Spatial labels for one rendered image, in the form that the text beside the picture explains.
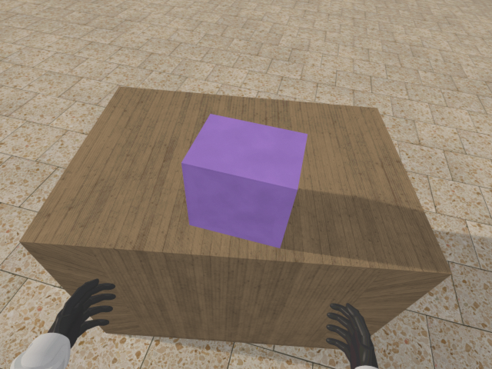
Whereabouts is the left robot forearm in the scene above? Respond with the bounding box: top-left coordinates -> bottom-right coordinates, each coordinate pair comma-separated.
10,333 -> 71,369

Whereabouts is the pedestal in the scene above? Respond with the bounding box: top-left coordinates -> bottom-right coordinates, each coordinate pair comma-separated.
19,86 -> 452,350

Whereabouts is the carton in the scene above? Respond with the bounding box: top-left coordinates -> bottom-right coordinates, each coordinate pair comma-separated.
181,114 -> 308,248

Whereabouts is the robot right hand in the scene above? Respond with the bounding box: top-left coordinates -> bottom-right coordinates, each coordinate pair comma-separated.
326,303 -> 379,369

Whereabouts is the robot left hand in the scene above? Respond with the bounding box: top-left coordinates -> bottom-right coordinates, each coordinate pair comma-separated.
48,279 -> 116,348

